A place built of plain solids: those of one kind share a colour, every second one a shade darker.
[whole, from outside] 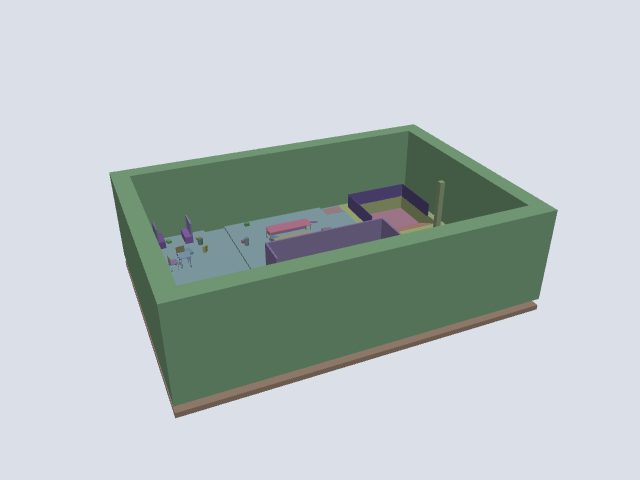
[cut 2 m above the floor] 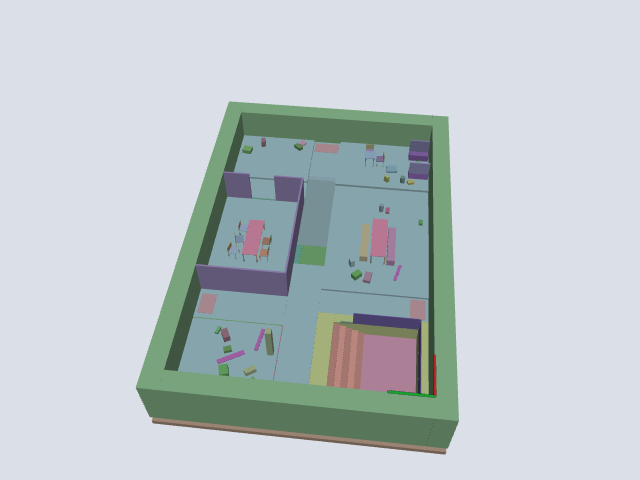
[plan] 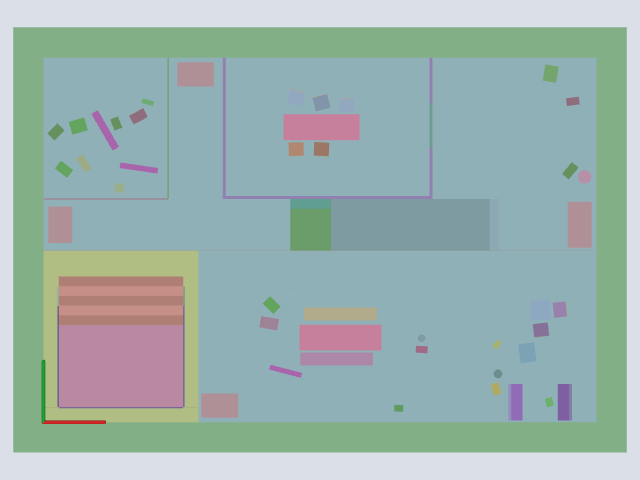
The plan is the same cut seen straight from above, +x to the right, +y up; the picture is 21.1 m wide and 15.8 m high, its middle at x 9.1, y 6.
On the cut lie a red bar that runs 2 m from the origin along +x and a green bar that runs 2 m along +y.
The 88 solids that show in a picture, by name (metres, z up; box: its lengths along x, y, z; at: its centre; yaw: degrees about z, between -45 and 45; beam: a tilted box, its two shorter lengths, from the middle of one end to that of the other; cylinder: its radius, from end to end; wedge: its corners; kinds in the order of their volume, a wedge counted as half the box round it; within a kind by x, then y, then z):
{
 "wall_1": {"box": [1.0, 12.0, 5.5], "at": [-0.5, 6.0, 1.75]},
 "wall_2": {"box": [20.2, 1.0, 5.5], "at": [9.1, -0.5, 1.75]},
 "wall_3": {"box": [20.2, 1.0, 5.5], "at": [9.1, 12.5, 1.75]},
 "wall_4": {"box": [1.0, 12.0, 5.5], "at": [18.7, 6.0, 1.75]},
 "floor_1": {"box": [4.1, 4.65, 1.0], "at": [2.05, 9.68, -0.5]},
 "floor_2": {"box": [8.12, 1.7, 1.0], "at": [4.06, 6.5, -0.5]},
 "floor_3": {"box": [1.8, 4.65, 1.0], "at": [5.0, 9.68, -0.5]},
 "floor_4": {"box": [1.4, 5.65, 1.0], "at": [5.8, 2.83, -0.5]},
 "floor_5": {"box": [6.9, 4.65, 1.0], "at": [9.35, 9.68, -0.5]},
 "floor_6": {"box": [6.55, 5.65, 1.12], "at": [9.78, 2.83, -0.44]},
 "floor_7": {"box": [5.23, 1.7, 1.0], "at": [12.07, 6.5, -0.5]},
 "floor_8": {"box": [1.6, 4.65, 1.0], "at": [13.6, 9.68, -0.5]},
 "floor_9": {"box": [1.3, 5.65, 1.0], "at": [13.7, 2.83, -0.5]},
 "floor_10": {"box": [3.85, 5.65, 1.15], "at": [16.27, 2.83, -0.42]},
 "floor_11": {"box": [3.8, 4.65, 1.12], "at": [16.3, 9.68, -0.44]},
 "floor_12": {"box": [3.2, 1.7, 1.0], "at": [16.6, 6.5, -0.5]},
 "floor_base_1": {"box": [20.2, 14.0, 0.3], "at": [9.1, 6.0, -1.57]},
 "floor_rim_1": {"box": [0.5, 4.3, 1.0], "at": [0.25, 2.65, -0.5]},
 "floor_rim_2": {"box": [5.1, 0.5, 1.0], "at": [2.55, 0.25, -0.5]},
 "floor_rim_3": {"box": [5.1, 0.85, 1.0], "at": [2.55, 5.22, -0.5]},
 "floor_rim_4": {"box": [0.5, 4.3, 1.0], "at": [4.85, 2.65, -0.5]},
 "part_1": {"box": [0.1, 4.55, 2.85], "at": [5.95, 9.72, 1.38]},
 "part_2": {"box": [6.9, 0.1, 2.85], "at": [9.35, 7.4, 1.38]},
 "part_3": {"box": [0.1, 1.6, 2.85], "at": [12.75, 8.25, 1.38]},
 "part_4": {"box": [0.1, 1.5, 2.85], "at": [12.75, 11.25, 1.38]},
 "step_down_1": {"box": [4.1, 0.32, 0.25], "at": [2.55, 3.36, -0.88]},
 "step_down_2": {"box": [4.1, 0.32, 0.4], "at": [2.55, 3.68, -0.8]},
 "step_down_3": {"box": [4.1, 0.32, 0.55], "at": [2.55, 4.0, -0.72]},
 "step_down_4": {"box": [4.1, 0.32, 0.7], "at": [2.55, 4.32, -0.65]},
 "step_down_5": {"box": [4.1, 0.32, 0.85], "at": [2.55, 4.64, -0.57]},
 "floor_pit_1": {"box": [4.1, 2.7, 0.3], "at": [2.55, 1.85, -1.05]},
 "floor_hatch_1": {"box": [1.34, 1.38, 1.0], "at": [8.79, 6.34, -0.5]},
 "floor_gap_cover_1": {"box": [0.31, 1.7, 0.95], "at": [14.85, 6.5, -0.47]},
 "bench_seat_1": {"box": [0.47, 1.2, 0.44], "at": [15.53, 0.66, 0.37]},
 "bench_seat_2": {"box": [0.47, 1.2, 0.44], "at": [17.16, 0.66, 0.37]},
 "bencha_1": {"box": [2.4, 0.43, 0.42], "at": [9.64, 2.08, 0.33]},
 "benchb_1": {"box": [2.4, 0.43, 0.42], "at": [9.77, 3.57, 0.33]},
 "column_a0b_1": {"box": [0.3, 0.3, 4.5], "at": [2.49, 7.71, 2.25]},
 "rail_1": {"box": [0.04, 3.33, 0.92], "at": [0.48, 2.17, 0.46]},
 "rail_2": {"box": [4.08, 0.04, 0.92], "at": [2.55, 0.48, 0.46]},
 "rail_3": {"box": [0.04, 3.33, 0.92], "at": [4.62, 2.17, 0.46]},
 "floor_hatch_cover_1": {"box": [1.34, 0.32, 0.75], "at": [8.79, 7.19, -0.38]},
 "low_mat_1": {"box": [0.8, 1.2, 0.06], "at": [0.55, 6.5, -0.02]},
 "low_mat_2": {"box": [1.2, 0.8, 0.06], "at": [5.0, 11.45, -0.02]},
 "low_mat_3": {"box": [1.22, 0.8, 0.06], "at": [5.8, 0.55, -0.02]},
 "low_mat_4": {"box": [0.8, 1.52, 0.06], "at": [17.65, 6.5, -0.02]},
 "bench_back_1": {"box": [0.1, 1.2, 0.86], "at": [15.35, 0.66, 1.02]},
 "bench_back_2": {"box": [0.1, 1.2, 0.86], "at": [17.34, 0.66, 1.02]},
 "carton_1": {"box": [0.51, 0.33, 0.3], "at": [0.67, 8.33, 0.15], "yaw": -38.0},
 "carton_2": {"box": [0.53, 0.44, 0.4], "at": [1.14, 9.75, 0.2], "yaw": 16.0},
 "carton_3": {"box": [0.49, 0.34, 0.29], "at": [7.51, 3.86, 0.27], "yaw": -44.4},
 "top_1": {"box": [2.5, 0.85, 0.032], "at": [9.15, 9.71, 0.71]},
 "top_2": {"box": [2.7, 0.85, 0.036], "at": [9.77, 2.79, 0.84]},
 "tray_stack_1": {"box": [0.34, 0.47, 0.21], "at": [0.41, 9.56, 0.1], "yaw": -44.4},
 "tray_stack_2": {"box": [0.28, 0.4, 0.19], "at": [2.39, 9.84, 0.1], "yaw": 21.4},
 "tray_stack_3": {"box": [0.45, 0.54, 0.25], "at": [16.69, 11.48, 0.24], "yaw": -9.6},
 "tray_stack_4": {"box": [0.29, 0.51, 0.21], "at": [17.34, 8.28, 0.23], "yaw": -39.8},
 "bag_1": {"box": [0.53, 0.33, 0.39], "at": [3.12, 10.07, 0.2], "yaw": 28.2},
 "bag_2": {"box": [0.43, 0.26, 0.4], "at": [17.42, 10.56, 0.32], "yaw": 7.7},
 "plank_1": {"box": [0.25, 1.4, 0.09], "at": [2.03, 9.61, -0.01], "yaw": 30.1},
 "plank_2": {"box": [1.26, 0.19, 0.1], "at": [3.14, 8.37, 0.0], "yaw": -8.4},
 "plank_3": {"box": [1.08, 0.17, 0.09], "at": [7.97, 1.68, 0.12], "yaw": -14.7},
 "cushion_1": {"box": [0.53, 0.63, 0.19], "at": [15.93, 2.29, 0.2], "yaw": 7.1},
 "bin_1": {"box": [0.3, 0.24, 0.48], "at": [8.26, 4.17, 0.36], "yaw": 24.1},
 "bin_2": {"cylinder": 0.12, "from": [12.45, 2.77, 0.12], "to": [12.45, 2.77, 0.62]},
 "crate_1": {"box": [0.6, 0.38, 0.22], "at": [7.43, 3.26, 0.23], "yaw": -9.8},
 "toolbox_1": {"box": [0.25, 0.56, 0.29], "at": [1.33, 8.52, 0.14], "yaw": 33.2},
 "cable_reel_1": {"cylinder": 0.14, "from": [14.96, 1.59, 0.15], "to": [14.96, 1.59, 0.55]},
 "book_pile_1": {"box": [0.3, 0.22, 0.17], "at": [11.69, 0.46, 0.2], "yaw": -2.9},
 "book_pile_2": {"box": [0.24, 0.29, 0.16], "at": [16.65, 0.66, 0.23], "yaw": 13.9},
 "backpack_1": {"box": [0.19, 0.28, 0.4], "at": [14.92, 2.56, 0.35], "yaw": -38.2},
 "chairb_seat_1": {"box": [0.5, 0.46, 0.03], "at": [8.32, 10.69, 0.46], "yaw": -12.3},
 "chairb_seat_2": {"box": [0.5, 0.46, 0.03], "at": [9.15, 10.52, 0.46], "yaw": 14.5},
 "chairb_seat_3": {"box": [0.5, 0.46, 0.03], "at": [9.98, 10.44, 0.46], "yaw": -1.2},
 "hose_coil_1": {"cylinder": 0.22, "from": [17.81, 8.08, 0.07], "to": [17.81, 8.08, 0.2]},
 "zser_chair_seat_1": {"box": [0.5, 0.45, 0.04], "at": [16.37, 3.04, 0.59], "yaw": 6.5},
 "zser_chair_seat_2": {"box": [0.45, 0.5, 0.04], "at": [17.0, 3.71, 0.59], "yaw": 6.1},
 "zser_top_1": {"box": [0.65, 0.65, 0.04], "at": [16.35, 3.69, 0.88], "yaw": 1.9},
 "parcel_1": {"box": [0.27, 0.39, 0.16], "at": [14.9, 1.1, 0.23], "yaw": 19.6},
 "shoes_1": {"box": [0.39, 0.23, 0.17], "at": [12.45, 2.4, 0.15], "yaw": -2.9},
 "chaira_seat_1": {"box": [0.5, 0.46, 0.03], "at": [8.32, 8.99, 0.46], "yaw": 1.4},
 "chaira_seat_2": {"box": [0.5, 0.46, 0.03], "at": [9.15, 8.99, 0.46], "yaw": -2.7},
 "dumbbell_1": {"box": [0.4, 0.16, 0.2], "at": [3.43, 10.54, 0.05], "yaw": -15.3},
 "low_threshold_1": {"box": [0.1, 1.45, 0.07], "at": [12.75, 9.78, -0.01]},
 "low_stripE_1": {"box": [0.04, 4.65, 0.05], "at": [4.1, 9.68, -0.02]},
 "low_stripS_1": {"box": [4.1, 0.04, 0.06], "at": [2.05, 7.35, -0.02]},
 "zser_chair_back_1": {"box": [0.5, 0.02, 0.38], "at": [16.4, 2.82, 0.8], "yaw": 6.5},
 "zser_chair_back_2": {"box": [0.02, 0.5, 0.38], "at": [17.22, 3.73, 0.8], "yaw": 6.1}
}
